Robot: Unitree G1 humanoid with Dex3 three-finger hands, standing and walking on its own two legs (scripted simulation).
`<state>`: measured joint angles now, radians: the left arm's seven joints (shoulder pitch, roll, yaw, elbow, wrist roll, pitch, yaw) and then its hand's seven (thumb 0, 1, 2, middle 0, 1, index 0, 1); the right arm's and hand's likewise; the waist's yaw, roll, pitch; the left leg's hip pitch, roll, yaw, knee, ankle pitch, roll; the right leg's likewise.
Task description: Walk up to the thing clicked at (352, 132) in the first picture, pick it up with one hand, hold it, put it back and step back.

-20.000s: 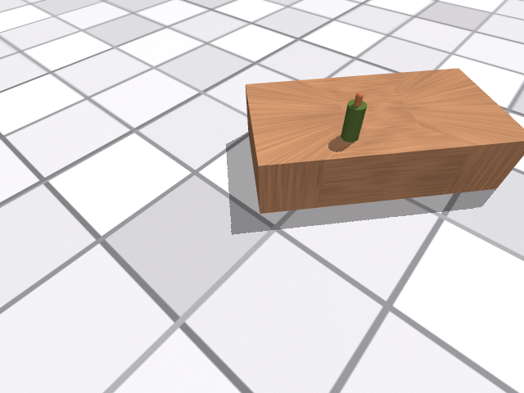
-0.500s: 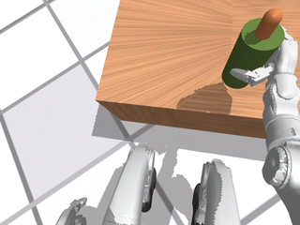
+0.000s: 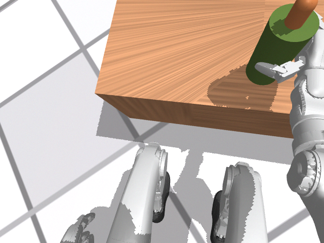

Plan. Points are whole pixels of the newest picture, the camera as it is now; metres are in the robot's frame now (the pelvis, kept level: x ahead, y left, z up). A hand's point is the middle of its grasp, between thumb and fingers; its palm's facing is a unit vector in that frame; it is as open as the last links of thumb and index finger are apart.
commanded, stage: lower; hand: right
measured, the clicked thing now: (279, 43) +0.55 -0.12 +0.00
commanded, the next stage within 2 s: loosen in 0.34 s
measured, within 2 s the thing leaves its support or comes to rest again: rests again in 0.32 s
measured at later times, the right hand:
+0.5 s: hand (278, 50) +0.56 -0.14 -0.04, palm faces +0.02 +1.00 -0.03, open 11.2 cm
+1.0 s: hand (284, 42) +0.57 -0.14 -0.02, palm faces +0.01 +1.00 -0.02, open 12.1 cm
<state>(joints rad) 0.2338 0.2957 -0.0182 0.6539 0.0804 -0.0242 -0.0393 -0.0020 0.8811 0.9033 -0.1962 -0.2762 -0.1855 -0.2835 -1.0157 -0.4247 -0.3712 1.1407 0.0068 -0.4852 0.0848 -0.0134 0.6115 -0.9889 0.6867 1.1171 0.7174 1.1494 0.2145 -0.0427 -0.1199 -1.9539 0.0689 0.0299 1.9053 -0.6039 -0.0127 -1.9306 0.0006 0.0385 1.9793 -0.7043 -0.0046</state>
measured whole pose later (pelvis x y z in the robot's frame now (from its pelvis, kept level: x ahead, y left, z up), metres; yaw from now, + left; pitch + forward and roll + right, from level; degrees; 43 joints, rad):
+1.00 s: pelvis -0.01 +0.00 -0.04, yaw +0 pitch +37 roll +4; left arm 0.24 0.32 -0.05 0.62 0.08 0.03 -0.05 0.00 0.90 0.89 -0.20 -0.29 -0.20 -0.29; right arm -1.16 -0.49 -0.36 1.19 -0.02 -0.45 0.10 -0.02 0.53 -0.49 0.80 0.69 0.81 0.69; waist 0.23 -0.03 -0.11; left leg -2.07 0.08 0.03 2.02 -0.60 -0.02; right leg -2.06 0.01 0.05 2.11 -0.70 -0.01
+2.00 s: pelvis +0.01 -0.01 +0.08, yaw +2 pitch +35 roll +5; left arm 0.28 0.28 -0.08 0.58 0.02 0.13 -0.05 0.00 0.85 0.89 -0.20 -0.29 -0.19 -0.30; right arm -1.14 -0.77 -0.40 1.20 -0.21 -0.11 0.08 -0.02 0.54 -0.08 0.05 0.07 0.07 0.07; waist 0.22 -0.03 -0.10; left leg -1.70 0.03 0.05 1.63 -0.54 -0.02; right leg -1.69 -0.04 0.04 1.73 -0.66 -0.01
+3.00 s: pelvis +0.08 +0.01 +0.27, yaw -2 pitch +6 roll +1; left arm 0.20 0.21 -0.04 0.52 -0.04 -0.01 0.16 0.00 0.89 0.89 -0.20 -0.29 -0.20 -0.29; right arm 0.41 -0.20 0.02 0.16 0.04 0.18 -0.14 -0.01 0.46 -0.10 0.06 0.06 0.07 0.07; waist -0.01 -0.03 -0.08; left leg -0.52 0.03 0.07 0.81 -0.40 -0.01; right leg -0.50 -0.03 0.03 0.86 -0.47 0.01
